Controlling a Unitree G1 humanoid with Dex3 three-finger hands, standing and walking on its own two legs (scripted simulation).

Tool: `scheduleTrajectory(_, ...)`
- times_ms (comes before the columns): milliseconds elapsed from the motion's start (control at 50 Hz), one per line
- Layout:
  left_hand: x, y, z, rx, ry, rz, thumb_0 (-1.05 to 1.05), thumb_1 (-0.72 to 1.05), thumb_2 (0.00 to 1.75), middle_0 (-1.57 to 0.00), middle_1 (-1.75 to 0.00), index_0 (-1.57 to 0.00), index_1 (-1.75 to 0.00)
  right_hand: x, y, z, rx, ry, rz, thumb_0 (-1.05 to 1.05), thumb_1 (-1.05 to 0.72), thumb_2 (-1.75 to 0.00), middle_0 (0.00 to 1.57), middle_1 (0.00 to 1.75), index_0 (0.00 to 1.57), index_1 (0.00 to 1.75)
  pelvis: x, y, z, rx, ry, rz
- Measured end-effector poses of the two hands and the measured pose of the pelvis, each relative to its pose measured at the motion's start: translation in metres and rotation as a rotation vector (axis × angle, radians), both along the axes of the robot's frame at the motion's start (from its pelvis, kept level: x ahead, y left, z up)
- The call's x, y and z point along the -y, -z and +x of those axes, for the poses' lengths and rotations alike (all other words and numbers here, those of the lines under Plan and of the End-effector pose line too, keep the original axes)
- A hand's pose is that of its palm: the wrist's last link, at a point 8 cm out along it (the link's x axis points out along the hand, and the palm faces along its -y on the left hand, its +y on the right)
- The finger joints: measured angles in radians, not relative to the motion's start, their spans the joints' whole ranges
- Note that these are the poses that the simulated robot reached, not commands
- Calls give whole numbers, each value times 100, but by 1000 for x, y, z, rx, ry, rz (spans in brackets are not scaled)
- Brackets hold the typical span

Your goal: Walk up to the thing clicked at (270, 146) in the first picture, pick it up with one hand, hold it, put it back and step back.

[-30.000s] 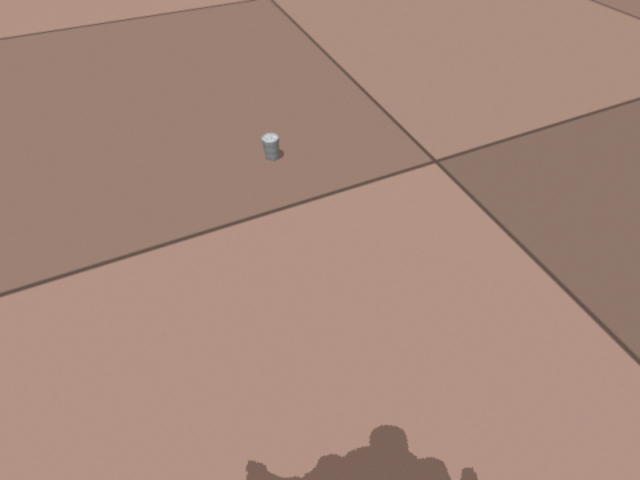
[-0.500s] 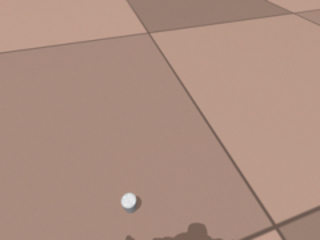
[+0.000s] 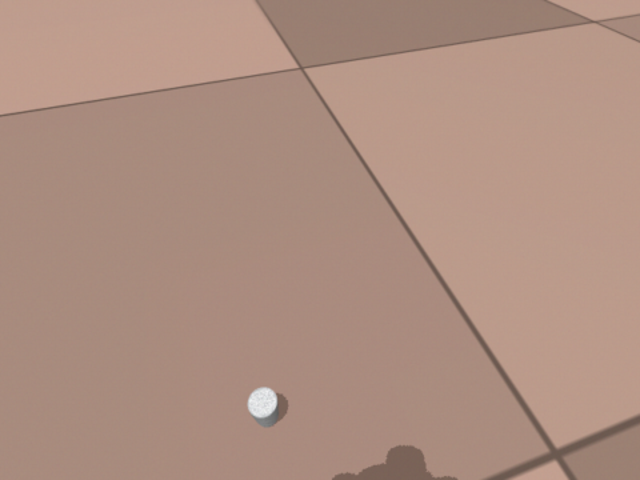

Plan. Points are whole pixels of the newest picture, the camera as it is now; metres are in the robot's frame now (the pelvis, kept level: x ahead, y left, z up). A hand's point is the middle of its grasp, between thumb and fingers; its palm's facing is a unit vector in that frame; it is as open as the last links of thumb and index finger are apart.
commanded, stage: stand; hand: left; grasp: from above
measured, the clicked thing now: (265, 409) +0.42 +0.22 -0.72
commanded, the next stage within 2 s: step back in 1.56 s
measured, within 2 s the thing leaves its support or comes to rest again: neither
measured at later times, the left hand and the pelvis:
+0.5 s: hand out of the picture +0.08 +0.23 -0.16, palm faces +0.01 -0.95 -0.32, open 7.4 cm; pelvis +0.01 -0.01 +0.00, yaw -1 degrees
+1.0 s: hand out of the picture +0.08 +0.23 -0.16, palm faces -0.01 -0.94 -0.33, open 7.4 cm; pelvis +0.01 -0.01 +0.00, yaw -1 degrees
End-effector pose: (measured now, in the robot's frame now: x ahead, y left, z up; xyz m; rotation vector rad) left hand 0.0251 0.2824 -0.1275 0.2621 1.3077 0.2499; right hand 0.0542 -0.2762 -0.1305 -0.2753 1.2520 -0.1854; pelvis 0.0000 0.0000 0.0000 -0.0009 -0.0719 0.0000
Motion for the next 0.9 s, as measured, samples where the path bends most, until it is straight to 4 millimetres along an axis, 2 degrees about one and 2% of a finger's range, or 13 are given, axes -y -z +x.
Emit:
scheduleTrajectory(380,7,-5,42,63,38,-10,0,90,89,-20,-30,-20,-30,12,-6,13,17,0,-19,1,-90,-90,20,30,20,30,5,-3,6,-3,7,0)
scheduleTrajectory(900,4,-7,43,31,53,3,0,90,89,-20,-30,-20,-30,22,-6,12,-12,5,-18,1,-90,-90,21,30,20,30,10,-4,11,-21,14,3)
